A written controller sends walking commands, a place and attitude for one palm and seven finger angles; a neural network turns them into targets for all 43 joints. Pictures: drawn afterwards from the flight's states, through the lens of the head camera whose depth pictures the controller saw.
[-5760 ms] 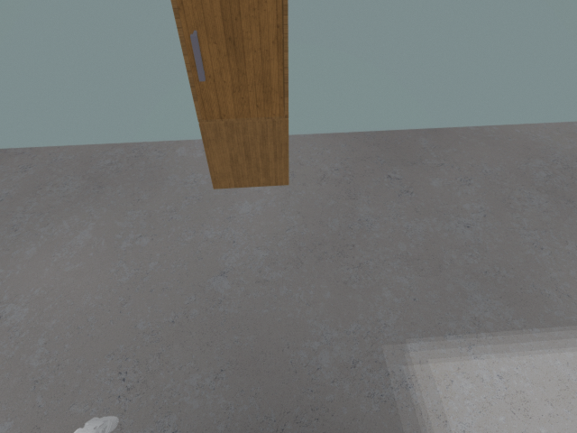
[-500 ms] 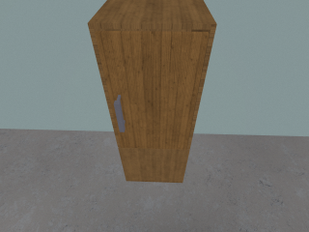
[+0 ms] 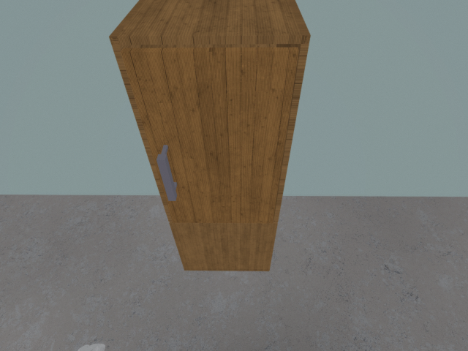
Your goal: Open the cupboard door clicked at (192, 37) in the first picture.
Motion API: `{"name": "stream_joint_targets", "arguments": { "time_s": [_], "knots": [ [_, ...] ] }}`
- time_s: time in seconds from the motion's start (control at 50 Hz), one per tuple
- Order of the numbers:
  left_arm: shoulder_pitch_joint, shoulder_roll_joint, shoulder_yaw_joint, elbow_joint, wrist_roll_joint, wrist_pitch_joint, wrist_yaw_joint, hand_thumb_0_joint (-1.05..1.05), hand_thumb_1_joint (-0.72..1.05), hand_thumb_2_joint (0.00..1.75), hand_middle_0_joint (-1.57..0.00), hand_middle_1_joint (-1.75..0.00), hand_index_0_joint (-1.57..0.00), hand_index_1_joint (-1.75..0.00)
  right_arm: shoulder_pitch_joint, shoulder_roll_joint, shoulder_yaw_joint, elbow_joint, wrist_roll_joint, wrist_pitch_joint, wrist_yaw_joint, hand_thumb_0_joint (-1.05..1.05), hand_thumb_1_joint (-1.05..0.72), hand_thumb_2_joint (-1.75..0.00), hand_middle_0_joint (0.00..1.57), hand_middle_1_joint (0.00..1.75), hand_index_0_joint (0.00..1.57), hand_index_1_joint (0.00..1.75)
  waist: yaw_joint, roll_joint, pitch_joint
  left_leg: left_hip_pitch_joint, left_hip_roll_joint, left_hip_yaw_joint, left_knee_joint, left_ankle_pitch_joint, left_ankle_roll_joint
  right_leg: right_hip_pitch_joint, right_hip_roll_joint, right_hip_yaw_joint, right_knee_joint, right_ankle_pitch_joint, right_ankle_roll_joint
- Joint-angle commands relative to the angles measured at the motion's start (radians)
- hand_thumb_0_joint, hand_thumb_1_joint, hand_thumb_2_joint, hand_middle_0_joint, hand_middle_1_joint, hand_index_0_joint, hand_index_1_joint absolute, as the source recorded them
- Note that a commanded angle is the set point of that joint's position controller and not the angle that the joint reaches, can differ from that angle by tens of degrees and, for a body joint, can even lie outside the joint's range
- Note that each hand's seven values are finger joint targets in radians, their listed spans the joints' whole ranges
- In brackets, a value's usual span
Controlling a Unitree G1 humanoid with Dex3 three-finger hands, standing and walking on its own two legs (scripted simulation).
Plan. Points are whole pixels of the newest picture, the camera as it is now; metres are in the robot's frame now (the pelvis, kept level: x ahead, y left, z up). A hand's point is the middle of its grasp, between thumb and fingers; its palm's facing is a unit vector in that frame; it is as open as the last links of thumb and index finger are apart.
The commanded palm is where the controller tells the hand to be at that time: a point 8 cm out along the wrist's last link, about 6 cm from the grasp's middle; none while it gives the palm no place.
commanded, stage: look again from close up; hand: left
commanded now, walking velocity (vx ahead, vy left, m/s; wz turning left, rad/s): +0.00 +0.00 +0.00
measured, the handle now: (168, 173) +0.56 +0.20 -0.07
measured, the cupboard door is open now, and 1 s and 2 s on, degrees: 0 0 0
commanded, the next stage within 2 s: raise the hand with hooked fingers in 0.18 s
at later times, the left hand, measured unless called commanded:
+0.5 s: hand (100, 321) +0.18 +0.24 -0.03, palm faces +0.27 -0.96 -0.08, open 7.7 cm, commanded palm +0.13 +0.28 -0.07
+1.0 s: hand (104, 320) +0.19 +0.25 -0.07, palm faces +0.03 -1.00 -0.08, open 10.3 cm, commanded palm +0.17 +0.30 -0.07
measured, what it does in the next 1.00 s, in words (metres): lowers itself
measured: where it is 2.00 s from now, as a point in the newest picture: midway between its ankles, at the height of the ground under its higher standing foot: outside the picture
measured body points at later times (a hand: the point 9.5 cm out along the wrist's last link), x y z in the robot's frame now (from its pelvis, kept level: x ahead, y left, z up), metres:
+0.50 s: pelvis -0.01 -0.01 -0.03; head +0.03 -0.02 +0.41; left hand +0.16 +0.29 -0.03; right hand +0.15 -0.26 -0.12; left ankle -0.02 +0.13 -0.74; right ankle +0.06 -0.12 -0.74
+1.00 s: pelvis -0.02 +0.01 -0.12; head +0.07 +0.02 +0.32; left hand +0.19 +0.30 -0.07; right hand +0.19 -0.20 -0.20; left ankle -0.02 +0.13 -0.74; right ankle +0.06 -0.12 -0.74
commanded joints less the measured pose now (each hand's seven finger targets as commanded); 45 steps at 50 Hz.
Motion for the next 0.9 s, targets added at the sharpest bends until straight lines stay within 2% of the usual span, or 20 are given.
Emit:
{"name": "stream_joint_targets", "arguments": {
  "time_s": [0.0, 0.24, 0.26, 0.28, 0.3, 0.32, 0.34, 0.36, 0.38, 0.4, 0.42, 0.46, 0.52, 0.56, 0.6, 0.64, 0.68, 0.72, 0.8, 0.88],
  "knots": [
    [-0.046, 0.205, 0.038, -0.047, -0.004, -0.023, 0.013, 0.00, 0.90, 0.90, -0.20, -0.30, -0.20, -0.30, -0.044, -0.168, -0.024, -0.052, 0.006, -0.024, -0.008, 0.00, -0.90, -0.90, 0.20, 0.30, 0.20, 0.30, 0.015, -0.038, -0.029, -0.111, 0.088, -0.082, -0.116, 0.064, 0.037, 0.125, -0.089, 0.121, -0.114, -0.002, -0.035],
    [-0.056, 0.181, 0.032, -0.017, -0.004, -0.022, 0.017, 0.00, 0.90, 0.90, -0.20, -0.30, -0.20, -0.30, -0.055, -0.150, -0.013, -0.010, 0.007, -0.021, -0.013, 0.00, -0.90, -0.90, 0.20, 0.30, 0.20, 0.30, 0.016, -0.033, -0.038, -0.068, 0.098, -0.076, -0.139, 0.128, 0.026, 0.170, -0.084, 0.100, -0.131, 0.105, -0.028],
    [0.099, 0.080, 0.021, 0.019, -0.014, -0.025, 0.053, 0.00, 0.90, 0.90, -0.20, -0.30, -0.20, -0.30, -0.025, -0.054, -0.005, -0.060, 0.022, -0.027, -0.008, 0.00, -0.90, -0.90, 0.20, 0.30, 0.20, 0.30, 0.032, -0.015, -0.045, -0.102, 0.131, -0.006, 0.018, 0.078, 0.005, 0.162, -0.124, 0.116, -0.048, 0.268, -0.016],
    [-0.582, 0.436, 0.441, -1.217, -0.159, -0.246, 0.012, 0.00, 0.88, 0.89, -0.20, -0.32, -0.20, -0.32, -0.057, -0.085, -0.045, -0.380, 0.054, -0.142, -0.041, 0.00, -0.90, -0.90, 0.20, 0.30, 0.20, 0.30, -0.001, 0.074, -0.348, -0.019, -0.057, -0.034, -0.076, 0.259, 0.020, 0.253, -0.001, 0.051, -0.024, 0.267, -0.060],
    [-0.026, 0.302, 0.354, -0.833, -0.115, -0.220, -0.004, 0.00, 0.85, 0.88, -0.20, -0.33, -0.20, -0.33, -0.135, -0.076, -0.050, -0.389, 0.041, -0.210, -0.073, 0.00, -0.90, -0.90, 0.20, 0.30, 0.20, 0.30, 0.098, 0.161, -0.249, -0.073, -0.053, 0.024, -0.048, 0.280, 0.028, 0.212, 0.021, 0.013, 0.020, 0.150, -0.086],
    [0.141, 0.070, 0.261, -0.784, -0.210, -0.192, -0.022, 0.00, 0.83, 0.87, -0.21, -0.34, -0.21, -0.34, -0.123, -0.035, -0.044, -0.412, 0.063, -0.248, -0.071, 0.00, -0.90, -0.90, 0.20, 0.30, 0.20, 0.30, 0.046, 0.188, -0.110, -0.146, -0.052, 0.003, -0.037, 0.201, 0.000, 0.108, 0.021, -0.026, -0.009, 0.045, -0.073],
    [0.116, 0.052, 0.289, -0.717, -0.219, -0.237, -0.052, 0.00, 0.81, 0.86, -0.21, -0.36, -0.21, -0.36, -0.037, -0.026, -0.047, -0.379, 0.067, -0.263, -0.065, 0.00, -0.90, -0.90, 0.20, 0.30, 0.20, 0.30, 0.013, 0.034, -0.017, -0.194, -0.040, -0.008, 0.000, 0.123, 0.002, 0.001, 0.034, -0.037, 0.014, -0.027, -0.041],
    [0.087, 0.052, 0.303, -0.725, -0.256, -0.319, -0.084, 0.00, 0.78, 0.85, -0.21, -0.37, -0.21, -0.37, -0.059, -0.048, -0.063, -0.424, 0.051, -0.286, -0.063, 0.00, -0.90, -0.90, 0.20, 0.30, 0.20, 0.30, 0.009, -0.060, 0.046, -0.292, -0.049, -0.029, 0.071, 0.021, 0.009, -0.102, 0.032, -0.034, 0.049, -0.128, -0.026],
    [0.162, 0.025, 0.314, -0.646, -0.270, -0.396, -0.132, 0.00, 0.76, 0.84, -0.21, -0.39, -0.21, -0.39, -0.035, -0.047, -0.068, -0.426, 0.044, -0.301, -0.059, 0.00, -0.90, -0.90, 0.20, 0.30, 0.20, 0.30, 0.015, -0.156, 0.024, -0.369, -0.049, -0.023, 0.127, -0.064, 0.013, -0.183, 0.033, -0.032, 0.097, -0.237, -0.017],
    [0.206, -0.019, 0.307, -0.616, -0.297, -0.482, -0.182, 0.00, 0.74, 0.83, -0.21, -0.40, -0.21, -0.40, -0.053, -0.043, -0.067, -0.456, 0.041, -0.324, -0.053, 0.00, -0.90, -0.90, 0.20, 0.30, 0.20, 0.30, 0.030, -0.192, 0.011, -0.469, -0.056, -0.027, 0.208, -0.138, 0.014, -0.265, 0.031, -0.019, 0.167, -0.331, -0.017],
    [0.200, -0.029, 0.312, -0.617, -0.314, -0.569, -0.239, 0.00, 0.71, 0.82, -0.21, -0.42, -0.21, -0.42, -0.048, -0.039, -0.070, -0.479, 0.041, -0.349, -0.042, 0.00, -0.90, -0.90, 0.20, 0.30, 0.20, 0.30, 0.047, -0.114, -0.023, -0.522, -0.066, -0.021, 0.283, -0.163, 0.006, -0.311, 0.019, 0.005, 0.243, -0.360, -0.028],
    [0.190, -0.008, 0.327, -0.662, -0.346, -0.721, -0.348, 0.00, 0.67, 0.80, -0.22, -0.45, -0.22, -0.45, -0.050, -0.036, -0.069, -0.526, 0.032, -0.391, -0.033, 0.00, -0.90, -0.90, 0.20, 0.30, 0.20, 0.30, 0.061, -0.118, -0.185, -0.634, -0.067, -0.017, 0.444, -0.189, 0.009, -0.393, 0.017, 0.057, 0.376, -0.411, -0.028],
    [0.075, 0.051, 0.328, -0.681, -0.401, -0.833, -0.540, 0.00, 0.60, 0.77, -0.22, -0.50, -0.22, -0.50, -0.032, -0.057, -0.064, -0.573, 0.042, -0.437, -0.030, 0.00, -0.90, -0.90, 0.20, 0.30, 0.20, 0.30, 0.025, -0.116, -0.263, -0.830, -0.055, -0.027, 0.662, -0.251, 0.016, -0.520, 0.008, 0.162, 0.499, -0.525, -0.037],
    [0.068, 0.132, 0.384, -0.759, -0.454, -0.765, -0.630, 0.00, 0.55, 0.75, -0.22, -0.53, -0.22, -0.53, -0.040, -0.076, -0.062, -0.644, 0.057, -0.434, -0.045, 0.00, -0.90, -0.90, 0.20, 0.30, 0.20, 0.30, 0.046, -0.099, -0.364, -0.887, -0.051, -0.016, 0.722, -0.241, 0.033, -0.488, 0.007, 0.198, 0.530, -0.519, -0.035],
    [0.051, 0.157, 0.401, -0.892, -0.483, -0.656, -0.653, 0.00, 0.50, 0.73, -0.23, -0.55, -0.23, -0.55, -0.039, -0.076, -0.057, -0.679, 0.068, -0.413, -0.063, 0.00, -0.90, -0.90, 0.20, 0.30, 0.20, 0.30, 0.062, -0.045, -0.434, -0.870, -0.046, -0.021, 0.727, -0.178, 0.044, -0.449, 0.021, 0.179, 0.559, -0.427, -0.030],
    [0.046, 0.158, 0.412, -1.011, -0.485, -0.560, -0.619, 0.00, 0.46, 0.71, -0.23, -0.58, -0.23, -0.58, -0.041, -0.068, -0.051, -0.693, 0.070, -0.388, -0.072, 0.00, -0.90, -0.90, 0.20, 0.30, 0.20, 0.30, 0.068, 0.010, -0.449, -0.838, -0.040, -0.039, 0.711, -0.139, 0.045, -0.458, 0.042, 0.139, 0.587, -0.365, -0.028],
    [0.078, 0.180, 0.446, -1.160, -0.450, -0.490, -0.543, 0.00, 0.41, 0.69, -0.24, -0.62, -0.24, -0.62, -0.033, -0.052, -0.058, -0.679, 0.065, -0.362, -0.073, 0.00, -0.90, -0.90, 0.20, 0.30, 0.20, 0.30, 0.072, 0.049, -0.509, -0.775, -0.035, -0.055, 0.697, 0.013, 0.046, -0.422, 0.055, 0.080, 0.637, -0.149, -0.027],
    [0.128, 0.143, 0.425, -1.269, -0.409, -0.440, -0.476, 0.00, 0.36, 0.67, -0.24, -0.64, -0.24, -0.64, -0.041, -0.026, -0.061, -0.674, 0.056, -0.338, -0.064, 0.00, -0.90, -0.90, 0.20, 0.30, 0.20, 0.30, 0.072, 0.058, -0.559, -0.733, -0.030, -0.062, 0.706, 0.136, 0.043, -0.421, 0.064, 0.040, 0.677, -0.019, -0.032],
    [0.192, 0.087, 0.387, -1.239, -0.353, -0.390, -0.399, 0.00, 0.27, 0.63, -0.25, -0.70, -0.25, -0.70, -0.046, -0.010, -0.069, -0.637, 0.055, -0.301, -0.053, 0.00, -0.90, -0.90, 0.20, 0.30, 0.20, 0.30, 0.040, 0.058, -0.484, -0.732, -0.025, -0.085, 0.679, 0.132, 0.025, -0.512, 0.063, -0.009, 0.668, -0.041, -0.018],
    [0.168, 0.091, 0.384, -1.131, -0.356, -0.391, -0.412, 0.00, 0.18, 0.59, -0.25, -0.76, -0.25, -0.76, -0.051, -0.023, -0.057, -0.635, 0.056, -0.289, -0.060, 0.00, -0.90, -0.90, 0.20, 0.30, 0.20, 0.30, 0.024, 0.010, -0.436, -0.798, -0.033, -0.087, 0.672, -0.017, 0.020, -0.565, 0.062, -0.013, 0.651, -0.172, -0.016]
  ]
}}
